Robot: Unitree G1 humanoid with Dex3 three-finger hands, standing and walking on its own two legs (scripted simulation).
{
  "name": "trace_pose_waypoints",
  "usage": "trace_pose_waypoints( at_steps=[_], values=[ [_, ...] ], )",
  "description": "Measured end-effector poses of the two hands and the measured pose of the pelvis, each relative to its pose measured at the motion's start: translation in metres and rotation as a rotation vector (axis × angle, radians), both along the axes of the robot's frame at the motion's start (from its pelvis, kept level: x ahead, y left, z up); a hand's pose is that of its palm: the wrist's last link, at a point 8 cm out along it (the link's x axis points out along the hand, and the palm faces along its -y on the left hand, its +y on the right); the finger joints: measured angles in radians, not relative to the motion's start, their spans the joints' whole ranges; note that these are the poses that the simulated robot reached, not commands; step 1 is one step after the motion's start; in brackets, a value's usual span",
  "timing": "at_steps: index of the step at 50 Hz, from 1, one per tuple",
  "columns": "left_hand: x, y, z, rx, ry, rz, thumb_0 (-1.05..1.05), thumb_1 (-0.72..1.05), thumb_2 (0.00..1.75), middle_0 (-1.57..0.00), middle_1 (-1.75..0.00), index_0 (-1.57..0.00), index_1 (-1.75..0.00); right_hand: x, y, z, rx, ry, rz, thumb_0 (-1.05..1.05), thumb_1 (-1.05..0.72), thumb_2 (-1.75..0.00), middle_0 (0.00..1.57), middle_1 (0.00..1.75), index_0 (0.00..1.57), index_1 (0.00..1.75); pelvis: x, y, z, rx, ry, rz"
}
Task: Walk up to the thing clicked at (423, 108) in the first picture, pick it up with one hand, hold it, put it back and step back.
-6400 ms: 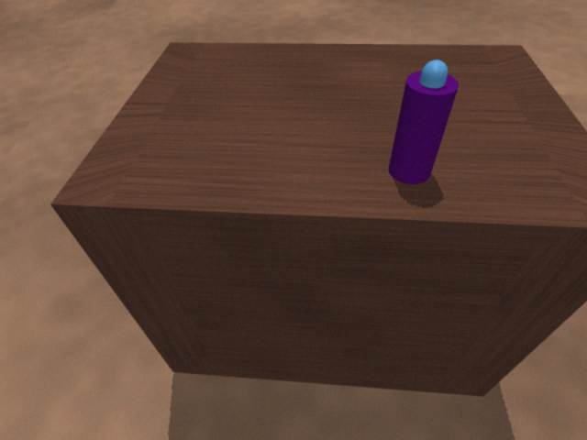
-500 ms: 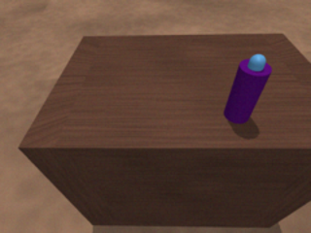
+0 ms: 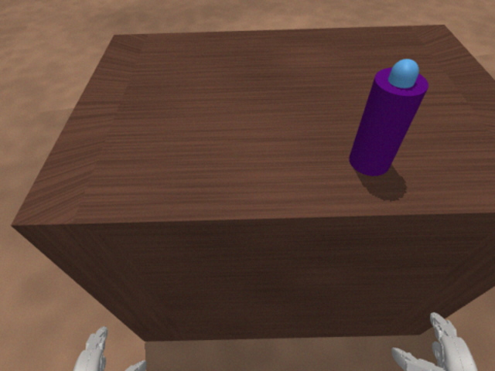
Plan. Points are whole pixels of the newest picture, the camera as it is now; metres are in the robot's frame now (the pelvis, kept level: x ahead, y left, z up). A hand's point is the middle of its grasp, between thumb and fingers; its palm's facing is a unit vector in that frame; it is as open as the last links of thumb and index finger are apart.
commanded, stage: rise first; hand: right
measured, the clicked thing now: (386, 118) +0.50 -0.21 +0.13
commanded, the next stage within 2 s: go down in 1.66 s
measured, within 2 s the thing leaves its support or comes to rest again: neither
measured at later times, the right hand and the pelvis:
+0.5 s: hand (468, 311) +0.22 -0.26 +0.04, palm faces +0.34 +0.87 -0.37, open 17.5 cm; pelvis +0.04 +0.00 +0.00, yaw -2 degrees
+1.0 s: hand out of the picture +0.18 -0.27 +0.13, palm faces +0.40 +0.81 -0.42, open 17.7 cm; pelvis +0.01 +0.00 +0.00, yaw -2 degrees
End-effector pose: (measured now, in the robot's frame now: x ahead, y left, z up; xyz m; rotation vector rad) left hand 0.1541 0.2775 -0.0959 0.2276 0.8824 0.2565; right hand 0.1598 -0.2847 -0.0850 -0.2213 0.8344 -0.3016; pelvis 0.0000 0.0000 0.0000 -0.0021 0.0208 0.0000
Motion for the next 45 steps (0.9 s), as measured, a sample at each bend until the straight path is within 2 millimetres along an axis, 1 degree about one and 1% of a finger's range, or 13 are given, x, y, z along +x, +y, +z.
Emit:
trace_pose_waypoints(
  at_steps=[3, 8, 11, 14, 17, 20, 24, 31, 38, 45],
  values=[
    [0.015, -0.005, 0.007, -0.007, -0.049, -0.006, 0.01, 0.4, 0.38, -0.06, -0.07, -0.05, -0.09, 0.007, -0.007, 0.019, -0.027, -0.083, -0.015, 0.01, -0.35, -0.38, 0.08, 0.08, 0.07, 0.08, 0.007, 0.0, 0.001, 0.003, 0.007, -0.005],
    [0.022, -0.016, 0.01, -0.037, -0.094, -0.022, 0.01, 0.15, 0.23, -0.05, -0.05, -0.04, -0.06, 0.004, -0.016, 0.044, -0.072, -0.16, -0.028, 0.01, -0.09, -0.23, 0.06, 0.06, 0.06, 0.06, 0.019, 0.001, 0.002, 0.007, 0.001, -0.016],
    [0.025, -0.025, 0.013, -0.053, -0.12, -0.045, 0.01, -0.01, 0.17, -0.05, -0.05, -0.04, -0.06, 0.002, -0.016, 0.057, -0.094, -0.203, -0.026, 0.01, 0.07, -0.18, 0.05, 0.06, 0.05, 0.06, 0.024, 0.002, 0.002, 0.006, -0.009, -0.02],
    [0.032, -0.029, 0.018, -0.054, -0.157, -0.063, 0.01, -0.17, 0.13, -0.06, -0.04, -0.05, -0.06, 0.007, -0.015, 0.074, -0.115, -0.267, -0.019, 0.0, 0.22, -0.13, 0.05, 0.06, 0.05, 0.06, 0.027, 0.002, 0.002, 0.005, -0.02, -0.025],
    [0.041, -0.031, 0.023, -0.049, -0.191, -0.08, 0.0, -0.31, 0.1, -0.06, -0.04, -0.05, -0.06, 0.015, -0.014, 0.096, -0.145, -0.357, -0.009, 0.0, 0.34, -0.1, 0.04, 0.06, 0.05, 0.06, 0.03, 0.003, 0.002, 0.004, -0.03, -0.027],
    [0.048, -0.031, 0.027, -0.049, -0.214, -0.086, 0.0, -0.41, 0.08, -0.06, -0.04, -0.05, -0.06, 0.021, -0.015, 0.118, -0.176, -0.445, 0.004, 0.0, 0.44, -0.07, 0.04, 0.06, 0.05, 0.06, 0.033, 0.003, 0.002, 0.004, -0.039, -0.029],
    [0.047, -0.03, 0.027, -0.063, -0.217, -0.081, 0.0, -0.48, 0.06, -0.06, -0.04, -0.05, -0.06, 0.021, -0.017, 0.142, -0.209, -0.53, 0.024, 0.0, 0.52, -0.05, 0.04, 0.06, 0.04, 0.06, 0.036, 0.003, 0.002, 0.003, -0.045, -0.032],
    [0.029, -0.021, 0.014, -0.072, -0.139, -0.043, 0.0, -0.53, 0.04, -0.06, -0.04, -0.05, -0.06, 0.012, -0.019, 0.166, -0.256, -0.595, 0.045, -0.01, 0.58, -0.03, 0.04, 0.06, 0.04, 0.06, 0.033, 0.002, 0.001, 0.002, -0.06, -0.03],
    [0.029, -0.024, 0.021, -0.064, -0.177, -0.063, -0.01, -0.55, 0.04, -0.06, -0.04, -0.04, -0.06, 0.008, -0.014, 0.194, -0.309, -0.715, 0.095, -0.01, 0.6, -0.03, 0.04, 0.06, 0.04, 0.06, 0.023, 0.003, 0.001, 0.0, -0.076, -0.033],
    [0.022, -0.025, 0.023, -0.077, -0.2, -0.066, -0.01, -0.55, 0.04, -0.06, -0.04, -0.04, -0.05, -0.008, -0.018, 0.22, -0.37, -0.807, 0.104, -0.01, 0.6, -0.02, 0.04, 0.06, 0.05, 0.06, 0.016, 0.003, 0.001, 0.0, -0.089, -0.036]
  ],
)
